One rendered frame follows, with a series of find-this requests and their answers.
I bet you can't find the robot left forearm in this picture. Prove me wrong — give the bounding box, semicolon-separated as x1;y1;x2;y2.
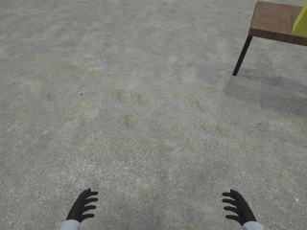
58;219;82;230

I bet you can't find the robot left hand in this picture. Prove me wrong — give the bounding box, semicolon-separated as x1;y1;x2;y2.
66;188;98;223

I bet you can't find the robot right hand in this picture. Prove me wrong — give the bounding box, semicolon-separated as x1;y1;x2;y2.
222;189;257;226

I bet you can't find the carton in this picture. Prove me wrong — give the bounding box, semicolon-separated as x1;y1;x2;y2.
292;1;307;37

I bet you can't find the table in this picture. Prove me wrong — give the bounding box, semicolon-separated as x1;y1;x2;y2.
232;1;307;77

